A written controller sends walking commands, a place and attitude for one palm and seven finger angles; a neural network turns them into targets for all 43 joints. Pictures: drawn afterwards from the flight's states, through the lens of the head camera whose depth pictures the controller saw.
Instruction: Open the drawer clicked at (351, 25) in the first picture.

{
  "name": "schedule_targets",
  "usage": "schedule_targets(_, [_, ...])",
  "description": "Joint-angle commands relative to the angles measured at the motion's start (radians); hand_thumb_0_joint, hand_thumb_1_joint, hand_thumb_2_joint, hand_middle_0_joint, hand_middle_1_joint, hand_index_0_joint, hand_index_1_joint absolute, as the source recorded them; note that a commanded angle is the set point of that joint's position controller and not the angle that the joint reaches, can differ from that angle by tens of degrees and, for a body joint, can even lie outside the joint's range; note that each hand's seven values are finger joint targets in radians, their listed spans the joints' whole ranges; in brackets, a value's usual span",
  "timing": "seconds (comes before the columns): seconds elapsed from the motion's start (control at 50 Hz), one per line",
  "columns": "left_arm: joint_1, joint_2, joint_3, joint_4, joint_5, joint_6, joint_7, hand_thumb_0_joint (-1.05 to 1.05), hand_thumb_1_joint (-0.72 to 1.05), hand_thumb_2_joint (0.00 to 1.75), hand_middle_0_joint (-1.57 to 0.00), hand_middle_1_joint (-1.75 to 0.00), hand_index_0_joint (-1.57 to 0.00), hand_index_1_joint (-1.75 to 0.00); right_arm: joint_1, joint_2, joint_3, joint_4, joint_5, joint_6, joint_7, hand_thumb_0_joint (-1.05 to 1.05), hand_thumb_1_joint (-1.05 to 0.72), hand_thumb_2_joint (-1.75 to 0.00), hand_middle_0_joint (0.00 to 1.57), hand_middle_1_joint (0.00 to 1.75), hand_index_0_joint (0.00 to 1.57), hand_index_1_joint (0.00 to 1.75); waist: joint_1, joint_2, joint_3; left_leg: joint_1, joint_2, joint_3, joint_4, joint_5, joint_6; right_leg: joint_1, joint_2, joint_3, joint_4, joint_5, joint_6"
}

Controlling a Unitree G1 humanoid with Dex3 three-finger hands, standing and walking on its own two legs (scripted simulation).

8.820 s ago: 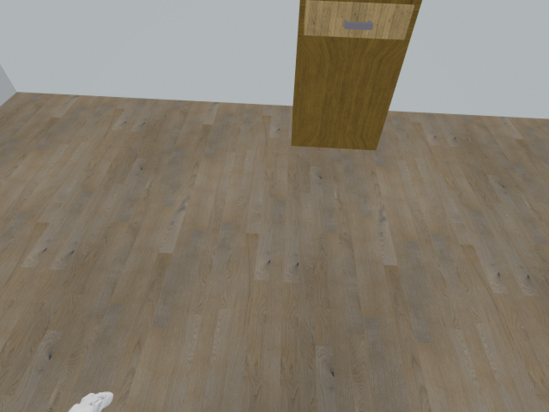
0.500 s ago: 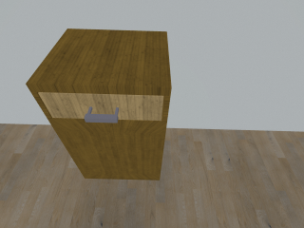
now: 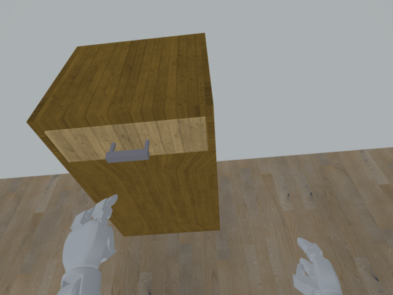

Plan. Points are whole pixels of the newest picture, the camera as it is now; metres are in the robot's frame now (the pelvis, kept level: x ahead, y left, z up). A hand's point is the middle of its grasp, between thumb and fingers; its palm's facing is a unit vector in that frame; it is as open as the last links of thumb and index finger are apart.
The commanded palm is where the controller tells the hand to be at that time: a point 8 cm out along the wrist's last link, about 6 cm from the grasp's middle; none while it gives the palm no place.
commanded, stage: raise the hand with hooked fingers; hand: left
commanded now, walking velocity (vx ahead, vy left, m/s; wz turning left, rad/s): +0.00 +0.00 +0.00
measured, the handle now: (128, 150) +0.51 +0.24 -0.03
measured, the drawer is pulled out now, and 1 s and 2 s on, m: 0.00 0.00 0.00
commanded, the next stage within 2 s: move the hooked fingers above the handle in 1.62 s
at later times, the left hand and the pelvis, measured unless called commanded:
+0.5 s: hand (99, 246) +0.22 +0.21 +0.02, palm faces +0.06 -0.13 -0.99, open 10.7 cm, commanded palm +0.18 +0.22 +0.06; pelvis -0.03 -0.01 -0.01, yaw +1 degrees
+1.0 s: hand (77, 211) +0.27 +0.25 +0.07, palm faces +0.09 -0.10 -0.99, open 13.4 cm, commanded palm +0.24 +0.25 +0.13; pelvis -0.02 +0.02 +0.01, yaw +1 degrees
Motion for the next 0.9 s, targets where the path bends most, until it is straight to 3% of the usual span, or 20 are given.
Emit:
schedule_targets(0.0, [0.361,0.075,0.003,-0.053,0.276,-0.051,0.032,0.0,0.55,0.75,-0.22,-0.53,-0.22,-0.53,-0.138,-0.092,-0.045,-0.229,-0.016,0.09,0.058,0.0,-0.9,-0.9,0.2,0.3,0.2,0.3,0.136,-0.316,-0.103,-0.026,-0.052,-0.013,0.056,0.219,0.028,-0.035,0.039,0.039,-0.008,0.503,-0.053])
schedule_targets(0.06, [0.212,0.235,0.152,-0.192,0.374,-0.083,0.115,0.0,0.48,0.72,-0.23,-0.57,-0.23,-0.57,-0.148,-0.08,-0.038,-0.274,-0.026,0.143,0.062,0.0,-0.9,-0.9,0.2,0.3,0.2,0.3,0.146,-0.167,-0.18,-0.02,-0.07,-0.006,0.108,0.176,0.029,-0.068,0.05,0.082,0.037,0.433,-0.058])
schedule_targets(0.08, [0.136,0.234,0.153,-0.267,0.396,-0.083,0.151,0.0,0.46,0.71,-0.23,-0.58,-0.23,-0.58,-0.152,-0.076,-0.039,-0.301,-0.038,0.159,0.058,0.0,-0.9,-0.9,0.2,0.3,0.2,0.3,0.138,-0.055,-0.228,0.025,-0.077,-0.005,0.126,0.171,0.03,-0.109,0.054,0.099,0.048,0.39,-0.064])
schedule_targets(0.12, [-0.024,0.235,0.158,-0.36,0.41,-0.088,0.211,0.0,0.41,0.69,-0.24,-0.62,-0.24,-0.62,-0.162,-0.067,-0.039,-0.31,-0.04,0.18,0.048,0.0,-0.9,-0.9,0.2,0.3,0.2,0.3,0.103,0.045,-0.264,0.108,-0.074,-0.018,0.186,0.163,0.034,-0.228,0.054,0.125,0.047,0.297,-0.074])
schedule_targets(0.14, [-0.111,0.246,0.168,-0.408,0.413,-0.097,0.235,0.0,0.39,0.68,-0.24,-0.63,-0.24,-0.63,-0.159,-0.066,-0.04,-0.302,-0.045,0.186,0.042,0.0,-0.9,-0.9,0.2,0.3,0.2,0.3,0.079,0.062,-0.286,0.143,-0.069,-0.031,0.217,0.157,0.038,-0.279,0.05,0.135,0.047,0.257,-0.074])
schedule_targets(0.16, [-0.221,0.279,0.182,-0.465,0.42,-0.107,0.255,0.0,0.36,0.67,-0.24,-0.64,-0.24,-0.64,-0.154,-0.064,-0.039,-0.288,-0.056,0.187,0.034,0.0,-0.9,-0.9,0.2,0.3,0.2,0.3,0.049,0.02,-0.27,0.138,-0.066,-0.048,0.258,0.129,0.044,-0.327,0.047,0.151,0.035,0.203,-0.068])
schedule_targets(0.22, [-0.237,0.246,0.152,-0.414,0.369,-0.147,0.251,0.0,0.29,0.64,-0.24,-0.69,-0.24,-0.69,-0.15,-0.07,-0.037,-0.274,-0.054,0.161,0.017,0.0,-0.9,-0.9,0.2,0.3,0.2,0.3,0.004,-0.007,-0.2,0.12,-0.067,-0.06,0.291,0.058,0.057,-0.346,0.039,0.155,-0.012,0.146,-0.057])
schedule_targets(0.28, [-0.238,0.201,0.091,-0.338,0.295,-0.094,0.178,0.0,0.22,0.61,-0.25,-0.74,-0.25,-0.74,-0.164,-0.076,-0.03,-0.263,-0.035,0.147,0.001,0.0,-0.9,-0.9,0.2,0.3,0.2,0.3,-0.023,-0.053,-0.16,0.079,-0.062,-0.055,0.236,0.022,0.065,-0.256,0.042,0.094,-0.041,0.18,-0.034])
schedule_targets(0.32, [-0.217,0.174,0.049,-0.253,0.268,-0.018,0.114,0.0,0.18,0.59,-0.25,-0.76,-0.25,-0.76,-0.171,-0.076,-0.024,-0.257,-0.016,0.154,-0.008,0.0,-0.9,-0.9,0.2,0.3,0.2,0.3,-0.012,-0.124,-0.125,0.068,-0.059,-0.048,0.161,0.008,0.065,-0.191,0.044,0.054,-0.076,0.189,-0.018])
schedule_targets(0.36, [-0.137,0.154,0.029,-0.166,0.248,0.063,0.036,0.0,0.13,0.57,-0.25,-0.8,-0.25,-0.8,-0.185,-0.077,-0.015,-0.267,0.01,0.162,-0.015,0.0,-0.9,-0.9,0.2,0.3,0.2,0.3,0.022,-0.2,-0.099,0.072,-0.06,-0.038,0.102,0.023,0.063,-0.12,0.045,0.061,-0.125,0.208,-0.011])
schedule_targets(0.42, [-0.124,0.228,0.071,-0.186,0.253,0.106,-0.034,0.0,0.06,0.54,-0.26,-0.84,-0.26,-0.84,-0.179,-0.08,0.006,-0.271,0.017,0.18,-0.023,0.0,-0.9,-0.9,0.2,0.3,0.2,0.3,0.067,-0.195,-0.123,0.11,-0.066,-0.022,0.027,0.073,0.061,-0.002,0.033,0.042,-0.141,0.263,-0.006])
schedule_targets(0.46, [-0.126,0.295,0.128,-0.168,0.282,0.101,-0.055,0.0,0.01,0.52,-0.26,-0.87,-0.26,-0.87,-0.18,-0.078,0.017,-0.265,0.011,0.182,-0.026,0.0,-0.9,-0.9,0.2,0.3,0.2,0.3,0.088,-0.171,-0.092,0.121,-0.065,-0.016,-0.005,0.079,0.057,0.02,0.033,0.04,-0.162,0.259,-0.008])
schedule_targets(0.5, [-0.18,0.305,0.136,-0.199,0.299,0.068,-0.057,0.0,-0.03,0.5,-0.27,-0.9,-0.27,-0.9,-0.167,-0.067,0.023,-0.259,0.004,0.184,-0.024,0.0,-0.9,-0.9,0.2,0.3,0.2,0.3,0.087,-0.129,-0.058,0.146,-0.062,-0.015,-0.036,0.069,0.054,0.016,0.03,0.033,-0.182,0.221,-0.011])
schedule_targets(0.56, [-0.256,0.335,0.191,-0.262,0.298,0.007,-0.028,0.0,-0.1,0.47,-0.27,-0.94,-0.27,-0.94,-0.147,-0.064,0.005,-0.252,-0.005,0.174,-0.027,0.0,-0.9,-0.9,0.2,0.3,0.2,0.3,0.088,-0.07,-0.109,0.197,-0.059,-0.016,-0.045,0.094,0.053,0.045,0.037,0.023,-0.189,0.234,-0.017])
schedule_targets(0.6, [-0.289,0.304,0.18,-0.289,0.286,-0.031,0.004,0.0,-0.15,0.45,-0.27,-0.98,-0.27,-0.98,-0.133,-0.062,-0.007,-0.24,-0.008,0.162,-0.025,0.0,-0.9,-0.9,0.2,0.3,0.2,0.3,0.07,-0.014,-0.129,0.246,-0.058,-0.015,-0.04,0.12,0.054,0.03,0.041,0.009,-0.182,0.258,-0.022])
schedule_targets(0.64, [-0.305,0.286,0.175,-0.285,0.275,-0.051,0.025,0.0,-0.2,0.43,-0.28,-1.0,-0.28,-1.0,-0.119,-0.071,-0.02,-0.221,-0.01,0.154,-0.021,0.0,-0.9,-0.9,0.2,0.3,0.2,0.3,0.05,-0.014,-0.135,0.268,-0.057,-0.018,-0.028,0.15,0.054,0.012,0.049,-0.002,-0.175,0.298,-0.022])
schedule_targets(0.68, [-0.335,0.259,0.147,-0.268,0.273,-0.045,0.032,0.0,-0.24,0.41,-0.28,-1.03,-0.28,-1.03,-0.11,-0.081,-0.03,-0.212,-0.007,0.152,-0.014,0.0,-0.9,-0.9,0.2,0.3,0.2,0.3,0.031,-0.036,-0.122,0.275,-0.053,-0.023,-0.032,0.145,0.051,-0.014,0.055,-0.024,-0.173,0.279,-0.02])
schedule_targets(0.74, [-0.377,0.242,0.099,-0.238,0.267,-0.006,0.013,0.0,-0.31,0.38,-0.29,-1.08,-0.29,-1.08,-0.112,-0.094,-0.038,-0.205,0.005,0.155,-0.007,0.0,-0.9,-0.9,0.2,0.3,0.2,0.3,0.027,-0.033,-0.113,0.292,-0.048,-0.028,-0.057,0.132,0.051,-0.018,0.058,-0.038,-0.183,0.257,-0.02])
schedule_targets(0.78, [-0.414,0.25,0.082,-0.22,0.266,0.026,-0.016,0.0,-0.36,0.36,-0.29,-1.11,-0.29,-1.11,-0.123,-0.098,-0.035,-0.208,0.015,0.16,-0.008,0.0,-0.9,-0.9,0.2,0.3,0.2,0.3,0.032,-0.06,-0.1,0.299,-0.045,-0.033,-0.085,0.119,0.051,-0.005,0.06,-0.042,-0.196,0.232,-0.02])
schedule_targets(0.88, [-0.513,0.325,0.111,-0.229,0.278,0.063,-0.08,0.0,-0.48,0.31,-0.3,-1.18,-0.3,-1.18,-0.142,-0.098,-0.019,-0.213,0.02,0.176,-0.02,0.0,-0.9,-0.9,0.2,0.3,0.2,0.3,0.058,-0.037,-0.129,0.351,-0.046,-0.039,-0.134,0.152,0.049,0.058,0.06,-0.043,-0.217,0.248,-0.025])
